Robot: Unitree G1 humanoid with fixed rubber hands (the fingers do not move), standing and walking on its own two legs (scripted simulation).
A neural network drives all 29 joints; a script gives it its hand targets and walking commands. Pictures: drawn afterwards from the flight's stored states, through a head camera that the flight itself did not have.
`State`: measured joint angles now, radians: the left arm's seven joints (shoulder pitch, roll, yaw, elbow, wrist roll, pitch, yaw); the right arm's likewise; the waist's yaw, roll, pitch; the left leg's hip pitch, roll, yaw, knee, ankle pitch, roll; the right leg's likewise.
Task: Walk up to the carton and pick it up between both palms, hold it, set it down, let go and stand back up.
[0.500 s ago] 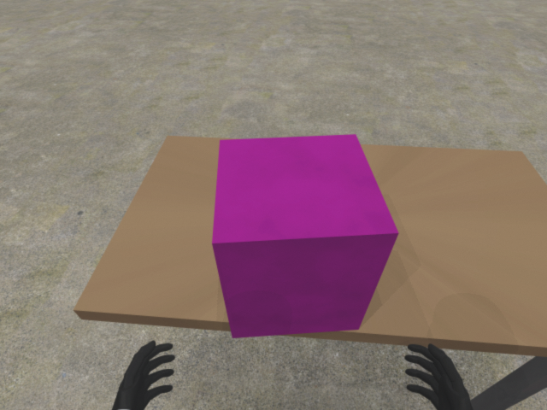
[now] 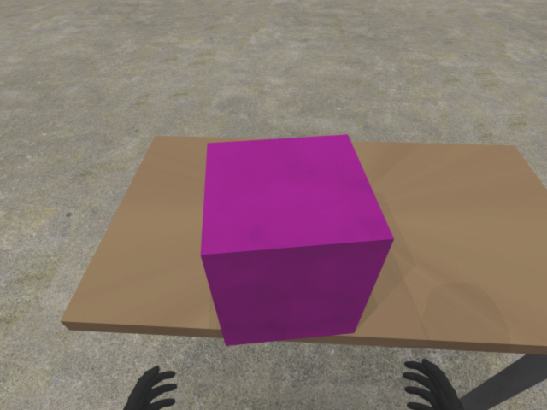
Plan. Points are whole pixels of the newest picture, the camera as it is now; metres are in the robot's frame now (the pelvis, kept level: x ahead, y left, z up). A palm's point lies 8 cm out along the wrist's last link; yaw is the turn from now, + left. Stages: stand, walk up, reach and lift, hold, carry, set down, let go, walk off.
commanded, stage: set down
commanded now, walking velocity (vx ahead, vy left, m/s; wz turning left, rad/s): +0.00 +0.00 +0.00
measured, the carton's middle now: (284, 243) +0.37 +0.03 +0.06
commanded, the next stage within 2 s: let go in 0.04 s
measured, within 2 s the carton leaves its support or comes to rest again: neither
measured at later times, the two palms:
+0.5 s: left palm out of the picture +0.14 +0.23 -0.08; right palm out of the picture +0.17 -0.22 -0.08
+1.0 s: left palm out of the picture +0.09 +0.29 -0.11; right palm out of the picture +0.13 -0.26 -0.10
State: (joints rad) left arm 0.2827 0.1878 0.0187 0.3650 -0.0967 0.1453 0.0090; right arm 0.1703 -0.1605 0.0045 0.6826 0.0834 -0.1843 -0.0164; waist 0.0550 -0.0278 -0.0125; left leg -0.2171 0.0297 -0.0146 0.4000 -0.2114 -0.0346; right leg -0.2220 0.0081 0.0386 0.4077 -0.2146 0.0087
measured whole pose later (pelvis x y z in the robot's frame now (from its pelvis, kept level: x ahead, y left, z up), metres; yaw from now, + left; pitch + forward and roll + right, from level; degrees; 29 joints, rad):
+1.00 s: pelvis +0.01 +0.00 +0.00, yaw +0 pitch +3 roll +0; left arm 0.26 0.35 0.03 0.77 -0.01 -0.03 0.00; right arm 0.20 -0.25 -0.05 0.83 0.03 -0.04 0.00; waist 0.05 -0.03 -0.01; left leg -0.22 0.03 -0.01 0.41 -0.23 -0.03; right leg -0.22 0.01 0.04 0.41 -0.23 0.01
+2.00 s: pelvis +0.00 +0.00 +0.00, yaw +0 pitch +2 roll +0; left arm 0.26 0.35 0.03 0.90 -0.01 -0.04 0.00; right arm 0.15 -0.25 -0.05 0.97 0.03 -0.03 0.00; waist 0.05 -0.01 -0.01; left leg -0.22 0.03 -0.01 0.41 -0.22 -0.03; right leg -0.22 0.01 0.04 0.41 -0.22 0.01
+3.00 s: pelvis -0.03 +0.00 +0.00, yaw +0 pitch +0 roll +0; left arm 0.26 0.35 0.03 1.00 -0.01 -0.05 0.01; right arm 0.15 -0.25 -0.05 1.05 0.03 -0.03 0.00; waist 0.05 0.00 -0.01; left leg -0.22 0.03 -0.01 0.41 -0.18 -0.03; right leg -0.22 0.01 0.04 0.41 -0.18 0.01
